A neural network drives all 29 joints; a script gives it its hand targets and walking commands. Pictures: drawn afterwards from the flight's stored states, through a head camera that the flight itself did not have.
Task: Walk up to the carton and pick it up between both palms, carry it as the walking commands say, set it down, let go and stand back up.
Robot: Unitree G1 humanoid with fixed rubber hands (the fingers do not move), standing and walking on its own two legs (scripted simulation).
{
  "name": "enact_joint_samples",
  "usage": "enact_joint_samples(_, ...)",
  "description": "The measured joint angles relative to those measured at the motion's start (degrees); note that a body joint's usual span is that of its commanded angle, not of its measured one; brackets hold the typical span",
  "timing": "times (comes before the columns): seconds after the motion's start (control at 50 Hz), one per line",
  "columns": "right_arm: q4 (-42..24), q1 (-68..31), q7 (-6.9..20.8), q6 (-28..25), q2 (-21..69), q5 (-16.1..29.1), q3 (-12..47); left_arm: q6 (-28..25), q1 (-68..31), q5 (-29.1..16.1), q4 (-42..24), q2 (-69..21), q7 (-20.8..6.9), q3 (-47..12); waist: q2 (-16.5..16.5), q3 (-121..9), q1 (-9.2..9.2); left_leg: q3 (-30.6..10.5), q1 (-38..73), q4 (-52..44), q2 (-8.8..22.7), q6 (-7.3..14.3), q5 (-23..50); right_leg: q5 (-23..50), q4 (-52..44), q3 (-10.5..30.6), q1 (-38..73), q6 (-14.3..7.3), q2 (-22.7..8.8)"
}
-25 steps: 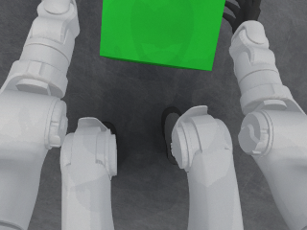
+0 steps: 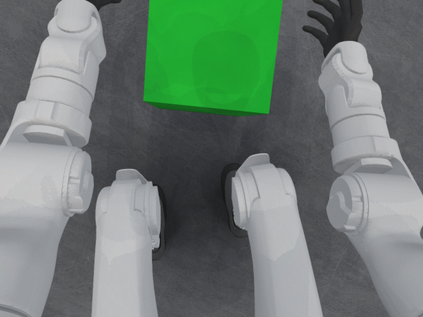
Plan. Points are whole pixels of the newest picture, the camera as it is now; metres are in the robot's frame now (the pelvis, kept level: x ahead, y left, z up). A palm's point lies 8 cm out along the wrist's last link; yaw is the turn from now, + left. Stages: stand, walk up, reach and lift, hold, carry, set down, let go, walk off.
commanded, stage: set down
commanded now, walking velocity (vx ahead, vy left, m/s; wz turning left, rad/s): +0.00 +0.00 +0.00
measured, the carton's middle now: (207, 62) +0.51 -0.06 -0.29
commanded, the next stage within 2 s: let go in 0.96 s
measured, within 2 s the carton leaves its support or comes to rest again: neither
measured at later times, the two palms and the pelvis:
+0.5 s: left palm out of the picture +0.57 +0.13 +0.03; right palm out of the picture +0.49 -0.25 +0.03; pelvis +0.02 +0.00 +0.13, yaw +0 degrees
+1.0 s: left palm out of the picture +0.57 +0.13 +0.15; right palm out of the picture +0.49 -0.25 +0.15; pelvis +0.05 +0.00 +0.25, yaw +0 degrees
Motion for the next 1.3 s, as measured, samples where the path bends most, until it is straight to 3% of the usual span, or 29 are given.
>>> enact_joint_samples(0.28, -4.31, 3.79, 0.74, 3.01, 2.29, -3.46, -2.71, 2.27, 3.47, 3.66, -2.54, -0.78, -2.02, 3.45, 0.12, -8.15, 0.12, -0.49, 7.14, -14.76, 0.20, -0.22, 3.19, 2.58, -14.20, 0.33, 7.22, -0.49, 0.16)
enact_joint_samples(0.56, -9.32, 10.53, 3.38, 4.62, 3.57, -5.22, -4.75, 3.95, 9.51, 6.88, -7.75, -2.51, -4.30, 6.07, 0.15, -12.84, 0.08, -1.30, 18.44, -31.54, 0.29, -0.12, 7.16, 5.95, -30.76, 0.59, 18.88, -0.61, 0.14)
enact_joint_samples(0.86, -9.72, 15.35, 5.74, 2.71, 6.01, -8.82, -6.41, 1.89, 14.16, 9.99, -6.99, -5.14, -6.27, 9.04, 0.46, -14.79, 0.11, -1.79, 34.94, -52.58, 0.57, 0.10, 13.54, 11.80, -51.40, 1.30, 35.51, -0.67, -0.08)
enact_joint_samples(1.04, -7.37, 17.21, 6.78, 0.10, 7.56, -13.63, -8.08, -0.65, 16.14, 14.59, -4.46, -7.71, -6.40, 12.99, 0.78, -15.03, 0.48, -2.07, 41.27, -60.72, 0.83, 0.15, 16.07, 14.24, -59.52, 1.38, 41.91, -0.79, -0.14)
enact_joint_samples(1.14, -10.70, 22.14, 8.48, -0.19, 7.47, -15.27, -6.22, -0.91, 22.33, 15.87, -9.99, -9.93, -4.27, 13.26, 0.27, -14.97, 1.48, -1.96, 43.09, -62.67, 1.15, 0.04, 16.29, 14.59, -61.42, 1.59, 43.59, -0.99, 0.13)
enact_joint_samples(1.3, -19.98, 40.43, 12.91, 0.03, 4.84, -13.84, 1.52, -0.36, 45.80, 14.29, -26.64, -13.59, -1.21, 8.32, -1.06, -12.93, 2.37, -2.19, 55.53, -69.27, 1.24, -0.14, 16.82, 14.39, -66.69, 1.69, 55.46, -1.66, -0.01)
